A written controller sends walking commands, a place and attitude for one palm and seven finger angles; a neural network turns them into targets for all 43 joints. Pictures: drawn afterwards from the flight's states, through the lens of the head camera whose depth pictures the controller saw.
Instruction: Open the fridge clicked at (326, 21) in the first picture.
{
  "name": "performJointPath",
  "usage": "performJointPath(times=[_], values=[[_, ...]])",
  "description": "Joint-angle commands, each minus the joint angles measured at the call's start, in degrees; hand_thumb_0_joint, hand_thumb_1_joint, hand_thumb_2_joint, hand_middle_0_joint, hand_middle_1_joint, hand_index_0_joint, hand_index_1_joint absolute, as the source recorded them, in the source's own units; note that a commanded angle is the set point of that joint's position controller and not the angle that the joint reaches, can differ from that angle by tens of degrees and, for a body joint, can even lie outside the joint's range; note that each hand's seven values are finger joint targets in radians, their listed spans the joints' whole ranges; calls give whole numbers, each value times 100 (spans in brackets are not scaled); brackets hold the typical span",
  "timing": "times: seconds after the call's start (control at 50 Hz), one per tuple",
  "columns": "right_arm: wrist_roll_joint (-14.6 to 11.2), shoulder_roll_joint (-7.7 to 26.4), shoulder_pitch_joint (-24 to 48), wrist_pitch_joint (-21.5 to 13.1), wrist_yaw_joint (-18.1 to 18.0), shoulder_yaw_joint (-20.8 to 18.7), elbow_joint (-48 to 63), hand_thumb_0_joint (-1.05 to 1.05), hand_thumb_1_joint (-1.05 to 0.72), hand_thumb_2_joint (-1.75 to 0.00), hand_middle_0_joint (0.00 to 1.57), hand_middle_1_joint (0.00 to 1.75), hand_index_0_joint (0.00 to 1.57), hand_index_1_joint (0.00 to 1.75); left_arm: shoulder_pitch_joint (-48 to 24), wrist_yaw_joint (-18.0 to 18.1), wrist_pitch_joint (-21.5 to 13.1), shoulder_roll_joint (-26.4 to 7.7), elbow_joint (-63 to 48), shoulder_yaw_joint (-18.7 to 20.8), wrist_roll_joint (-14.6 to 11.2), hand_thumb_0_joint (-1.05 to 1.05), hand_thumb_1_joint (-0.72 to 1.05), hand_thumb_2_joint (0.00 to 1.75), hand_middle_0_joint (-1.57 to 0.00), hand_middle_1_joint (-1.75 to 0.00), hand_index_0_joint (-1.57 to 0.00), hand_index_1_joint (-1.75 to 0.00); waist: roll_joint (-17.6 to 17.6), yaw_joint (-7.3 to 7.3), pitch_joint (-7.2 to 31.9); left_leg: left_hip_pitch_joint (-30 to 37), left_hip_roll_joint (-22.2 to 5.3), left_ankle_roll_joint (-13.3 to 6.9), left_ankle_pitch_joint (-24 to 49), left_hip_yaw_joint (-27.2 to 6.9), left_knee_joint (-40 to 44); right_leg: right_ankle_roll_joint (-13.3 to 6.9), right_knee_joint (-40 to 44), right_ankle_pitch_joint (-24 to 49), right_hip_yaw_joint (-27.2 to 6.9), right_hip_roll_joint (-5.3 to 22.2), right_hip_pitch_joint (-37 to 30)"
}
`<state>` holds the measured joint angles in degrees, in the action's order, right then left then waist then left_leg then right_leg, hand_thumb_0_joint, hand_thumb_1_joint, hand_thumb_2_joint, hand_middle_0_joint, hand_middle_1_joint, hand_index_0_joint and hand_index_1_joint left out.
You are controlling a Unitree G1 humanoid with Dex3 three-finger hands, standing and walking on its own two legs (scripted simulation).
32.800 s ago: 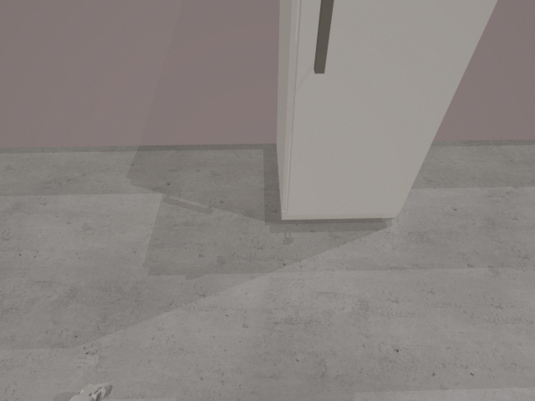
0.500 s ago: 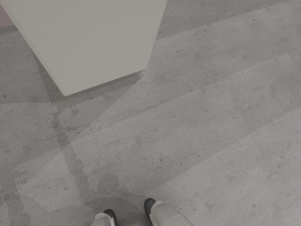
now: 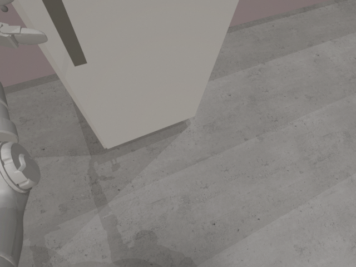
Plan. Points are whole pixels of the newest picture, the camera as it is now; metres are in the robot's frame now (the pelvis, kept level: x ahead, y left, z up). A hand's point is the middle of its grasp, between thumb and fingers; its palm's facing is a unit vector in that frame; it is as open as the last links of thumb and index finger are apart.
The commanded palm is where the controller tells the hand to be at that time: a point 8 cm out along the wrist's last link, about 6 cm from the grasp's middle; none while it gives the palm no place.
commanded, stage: relax the arm and regain balance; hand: left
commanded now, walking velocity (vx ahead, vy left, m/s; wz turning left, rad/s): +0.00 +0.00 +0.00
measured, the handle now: out of the picture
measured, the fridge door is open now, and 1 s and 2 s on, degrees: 0 0 0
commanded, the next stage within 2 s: step back with the hand held close in 1.96 s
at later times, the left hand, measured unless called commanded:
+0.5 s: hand (31, 254) +0.18 +0.33 -0.20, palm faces +0.19 -0.88 -0.44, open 16.4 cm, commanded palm none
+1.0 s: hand (56, 260) +0.16 +0.26 -0.17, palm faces +0.35 -0.87 -0.35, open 16.4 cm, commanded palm none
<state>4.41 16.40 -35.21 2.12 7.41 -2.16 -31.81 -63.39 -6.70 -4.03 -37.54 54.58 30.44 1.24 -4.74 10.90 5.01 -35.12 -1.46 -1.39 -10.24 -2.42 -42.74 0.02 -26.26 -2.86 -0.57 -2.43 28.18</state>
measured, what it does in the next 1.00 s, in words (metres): walks ahead, turning left: left foot, then right foot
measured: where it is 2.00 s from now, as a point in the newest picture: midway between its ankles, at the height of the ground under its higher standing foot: (150, 242)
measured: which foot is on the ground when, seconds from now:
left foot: down 0.00-0.02, up 0.04-0.22, down 0.24-0.50, up 0.52-0.96, down 0.98-1.00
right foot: down 0.00-0.24, up 0.26-0.50, down 0.52-1.00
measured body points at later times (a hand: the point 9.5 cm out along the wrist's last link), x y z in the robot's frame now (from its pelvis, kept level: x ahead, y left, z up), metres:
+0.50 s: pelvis +0.19 +0.07 -0.07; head +0.28 +0.03 +0.37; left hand +0.17 +0.37 -0.17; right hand +0.25 -0.14 -0.25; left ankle +0.19 +0.24 -0.75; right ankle +0.28 -0.01 -0.74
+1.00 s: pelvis +0.22 +0.03 -0.02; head +0.21 +0.01 +0.43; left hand +0.14 +0.30 -0.14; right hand +0.42 -0.19 -0.15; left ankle +0.20 +0.16 -0.75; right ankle +0.30 -0.01 -0.75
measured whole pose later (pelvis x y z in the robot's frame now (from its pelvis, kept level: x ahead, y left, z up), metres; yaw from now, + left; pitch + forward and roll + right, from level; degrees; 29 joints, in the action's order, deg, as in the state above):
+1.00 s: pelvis +0.22 +0.03 -0.02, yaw +17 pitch -5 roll +1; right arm 0.7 17.1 -6.5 1.2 -0.6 -2.1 -56.6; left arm 17.1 1.2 -0.4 -15.5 57.5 2.1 1.5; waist -2.1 -2.6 -3.0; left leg -9.6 -0.5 -1.0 -15.6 -0.7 -28.6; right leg -5.2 -27.3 -9.2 7.9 -1.6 13.7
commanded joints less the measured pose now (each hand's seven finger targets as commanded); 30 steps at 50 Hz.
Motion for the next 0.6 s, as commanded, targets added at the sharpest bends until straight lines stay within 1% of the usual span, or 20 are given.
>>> performJointPath(times=[0.0, 0.02, 0.06, 0.1, 0.14, 0.16, 0.2, 0.22, 0.24, 0.26, 0.28, 0.3, 0.38, 0.42, 0.46, 0.48, 0.5, 0.52, 0.54, 0.58], values=[[-1092, 598, 240, -486, -1465, -156, -553, 0, -90, -90, 20, 30, 20, 30, 5428, 495, 296, 1064, 317, -1765, -317, 0, -50, 30, -15, -30, -15, -30, 1433, -1928, 1711, -5808, 174, 293, -4010, -378, -3389, -715, -1616, 5291, -1249, 2428, -7717], [-1081, 738, 752, -780, -1746, -177, -760, 0, -90, -90, 20, 30, 20, 30, 6181, 445, 52, 1102, 464, -1755, -316, 0, -50, 30, -15, -30, -15, -30, 1979, -2044, 1802, -4754, -243, 331, -4181, -1451, -4855, -709, -1589, 5236, -1270, 2432, -8119], [-520, 1151, 1403, -624, -1694, -443, -1152, 0, -90, -90, 20, 30, 20, 30, 6843, 773, 272, 1382, 370, -1971, 34, 0, -50, 30, -15, -30, -15, -30, 1807, -1928, 338, -4181, -318, 356, -4337, -1406, -7044, -921, -1481, 3611, -1111, 1924, -6329], [-493, 838, 1703, -450, -1397, -263, -1498, 0, -90, -90, 20, 30, 20, 30, 6363, 1098, 398, 1751, -161, -2220, 90, 0, -50, 30, -15, -30, -15, -30, 988, -1214, -837, -3235, -494, 304, -3763, -1463, -6200, -477, -1331, 2352, -301, 1525, -4494], [-427, 436, 1220, -217, -1114, 43, -1593, 0, -90, -90, 20, 30, 20, 30, 5332, 1124, 382, 1682, -807, -2207, 114, 0, -50, 30, -15, -30, -15, -30, 1011, 51, -1630, -777, -253, 382, -904, -258, -2946, 175, -1075, 1844, 1056, 894, -1355], [-335, 303, 508, -52, -1036, 44, -1735, 0, -90, -90, 20, 30, 20, 30, 5039, 987, 324, 1533, -1039, -2177, 136, 0, -50, 30, -15, -30, -15, -30, 1334, 347, -1569, 827, 426, 359, 621, 898, -2115, 62, -835, 1866, 1444, 482, -151], [-79, 442, -995, -43, -994, -85, -2369, 0, -90, -90, 20, 30, 20, 30, 5054, 942, 261, 1425, -956, -2122, 215, 0, -50, 30, -15, -30, -15, -30, 1754, 984, -1177, 3095, 620, 199, 1414, 838, -734, 78, -2951, 1299, 1505, 511, 564], [-12, 777, -1375, -112, -1037, -154, -2637, 0, -90, -90, 20, 30, 20, 30, 5668, 914, 249, 1612, -778, -2178, 106, 0, -50, 30, -15, -30, -15, -30, 478, 811, -671, 3830, 335, 13, 3123, -266, -171, 240, -5123, -589, 1189, 191, 527], [-31, 951, -1011, -208, -1040, -157, -2600, 0, -90, -90, 20, 30, 20, 30, 6837, 814, 276, 1961, -534, -2239, 0, 0, -50, 30, -15, -30, -15, -30, -1125, 108, -512, 3161, -371, -463, 5625, -1766, 814, 300, -6893, -3893, 702, -573, 159], [-131, 1111, -257, -302, -1070, -54, -2258, 0, -90, -90, 20, 30, 20, 30, 7595, 882, 358, 2157, -651, -2285, -29, 0, -50, 30, -15, -30, -15, -30, -2842, -379, -243, 2559, -911, -659, 6426, -3650, 1347, 250, -7581, -4105, -198, -587, 321], [-135, 1158, 453, -284, -1177, -71, -2030, 0, -90, -90, 20, 30, 20, 30, 7804, 959, 420, 2304, -823, -2208, -44, 0, -50, 30, -15, -30, -15, -30, -4161, -545, -259, 2145, -1077, -954, 4581, -4268, 1587, 135, -7566, -3920, -503, -192, 521], [-101, 967, 1047, -230, -1194, -76, -1744, 0, -90, -90, 20, 30, 20, 30, 7675, 924, 397, 1962, -846, -2178, -58, 0, -50, 30, -15, -30, -15, -30, -4112, -633, 25, 2471, -1111, -1212, 3178, -4261, 1488, 96, -7585, -3788, -524, 45, 943], [-103, 611, 1259, -394, -1192, -178, -1466, 0, -90, -90, 20, 30, 20, 30, 7190, 808, 267, 1838, -911, -2384, -17, 0, -50, 30, -15, -30, -15, -30, -938, -515, 982, 2913, -1244, -1228, 3232, -3064, 578, 26, -5177, -3922, -568, 431, 990], [-158, 684, 1766, -430, -1186, -263, -1434, 0, -90, -90, 20, 30, 20, 30, 7596, 810, 256, 1838, -776, -2368, -21, 0, -50, 30, -15, -30, -15, -30, 300, -909, 880, 1794, -1262, -1179, 2876, -2867, 327, -130, -3774, -3081, -520, 369, -113], [-279, 702, 2550, -422, -1081, -286, -1330, 0, -90, -90, 20, 30, 20, 30, 8840, 728, 173, 1648, -468, -2259, 55, 0, -50, 30, -15, -30, -15, -30, 1791, -1721, 721, 133, -261, -327, 503, -1318, -557, -283, -1322, -521, -545, 494, -2450], [-363, 280, 2431, -428, -1025, -247, -1424, 0, -90, -90, 20, 30, 20, 30, 9154, 721, 119, 1154, -495, -2232, 120, 0, -50, 30, -15, -30, -15, -30, 3484, -1889, 873, 191, 725, -3, -2072, -430, -2055, -648, -74, -569, -2164, 1565, -2291], [-335, 334, 2041, -317, -1029, -303, -1544, 0, -90, -90, 20, 30, 20, 30, 8619, 707, 177, 1208, -785, -2378, 95, 0, -50, 30, -15, -30, -15, -30, 3117, -1487, 604, 385, 836, 28, -2677, -827, -2878, -921, 692, -1966, -3503, 2004, -1562], [-309, 562, 1979, -157, -956, -346, -1730, 0, -90, -90, 20, 30, 20, 30, 8005, 724, 261, 1191, -947, -2421, 95, 0, -50, 30, -15, -30, -15, -30, 2204, -1207, -341, 588, 733, -7, -2587, -650, -3183, -986, 1471, -4357, -3414, 1958, -261], [-255, 460, 2085, -92, -859, -311, -1849, 0, -90, -90, 20, 30, 20, 30, 7633, 796, 333, 1218, -960, -2444, 109, 0, -50, 30, -15, -30, -15, -30, 1285, -984, -1672, 565, 631, -59, -2220, -211, -3214, -851, 1673, -4788, -3139, 1822, 872], [-217, 299, 1937, -8, -808, -272, -2064, 0, -90, -90, 20, 30, 20, 30, 7766, 817, 228, 1470, -777, -2499, 88, 0, -50, 30, -15, -30, -15, -30, 1519, -935, -1831, 649, 307, 28, -1340, -300, -3109, -594, 1422, -3727, -2240, 1455, 713]])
